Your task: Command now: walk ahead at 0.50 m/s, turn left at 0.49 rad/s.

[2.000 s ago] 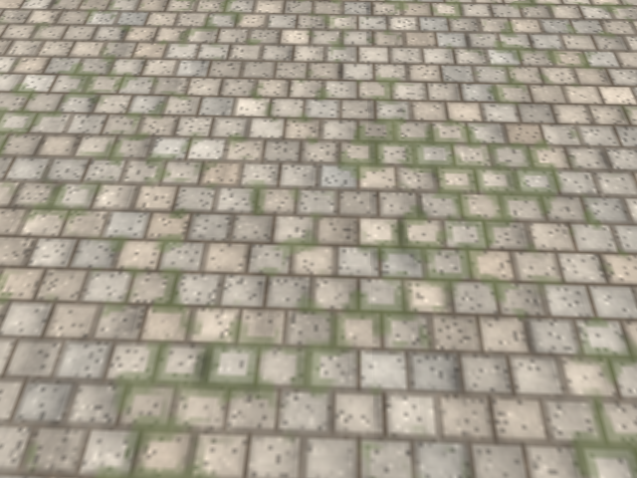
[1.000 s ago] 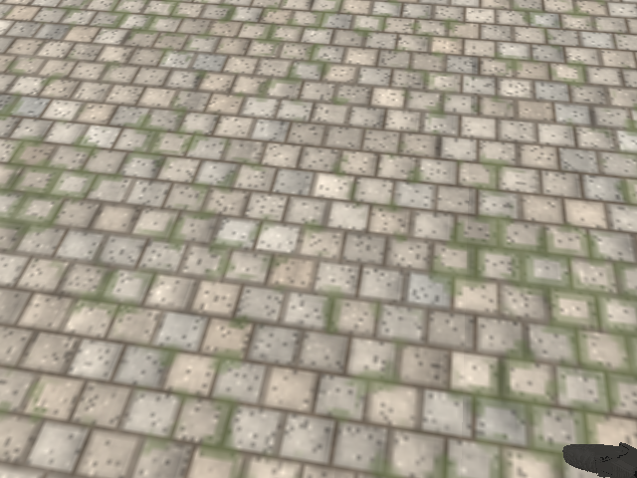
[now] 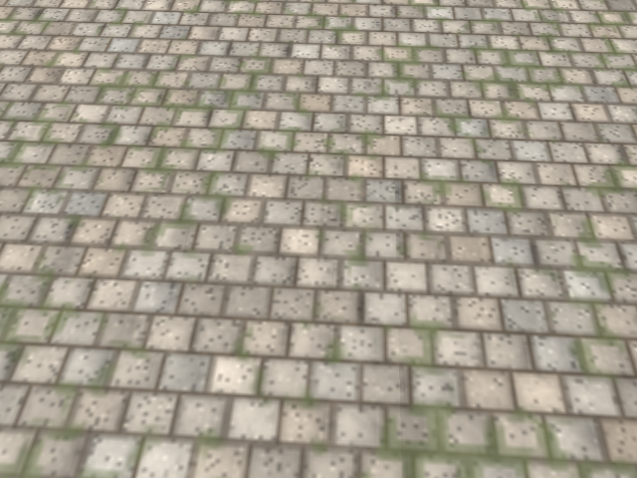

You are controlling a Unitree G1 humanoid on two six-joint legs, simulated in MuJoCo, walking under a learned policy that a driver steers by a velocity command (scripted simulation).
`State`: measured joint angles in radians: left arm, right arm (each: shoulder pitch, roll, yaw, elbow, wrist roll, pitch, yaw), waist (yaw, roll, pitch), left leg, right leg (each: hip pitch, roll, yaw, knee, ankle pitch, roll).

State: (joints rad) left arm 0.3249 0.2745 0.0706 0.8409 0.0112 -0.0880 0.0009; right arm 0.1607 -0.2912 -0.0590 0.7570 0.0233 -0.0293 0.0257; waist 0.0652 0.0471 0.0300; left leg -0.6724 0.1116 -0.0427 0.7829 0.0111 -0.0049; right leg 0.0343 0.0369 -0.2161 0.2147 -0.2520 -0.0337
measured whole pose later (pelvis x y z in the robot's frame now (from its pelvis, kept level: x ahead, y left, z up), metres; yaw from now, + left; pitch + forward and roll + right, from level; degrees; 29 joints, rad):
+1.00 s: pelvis +0.54 +0.10 +0.00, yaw +36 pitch +1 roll -2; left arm 0.33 0.28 0.07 0.85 0.01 -0.09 0.00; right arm 0.17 -0.31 -0.08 0.63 0.02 -0.01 0.01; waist 0.08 0.05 0.04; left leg -0.69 0.10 -0.06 0.88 -0.08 -0.01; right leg -0.03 0.02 -0.16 0.25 -0.24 -0.03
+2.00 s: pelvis +0.96 +0.49 +0.00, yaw +56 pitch +1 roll -2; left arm 0.31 0.26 0.04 0.85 0.01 -0.10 -0.02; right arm 0.23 -0.30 -0.06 0.73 0.02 -0.03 0.00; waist 0.05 0.05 0.02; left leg -0.67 0.08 -0.10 0.95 -0.13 0.00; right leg -0.09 0.05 -0.11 0.26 -0.19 -0.06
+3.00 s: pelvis +1.18 +1.02 +0.00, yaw +90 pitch +1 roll -2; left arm 0.30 0.27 0.06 0.81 0.01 -0.09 -0.01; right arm 0.21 -0.32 -0.08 0.65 0.02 -0.01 0.00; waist 0.05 0.05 0.04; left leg -0.65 0.08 -0.07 1.04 -0.24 0.00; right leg -0.12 0.02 -0.12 0.31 -0.21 -0.03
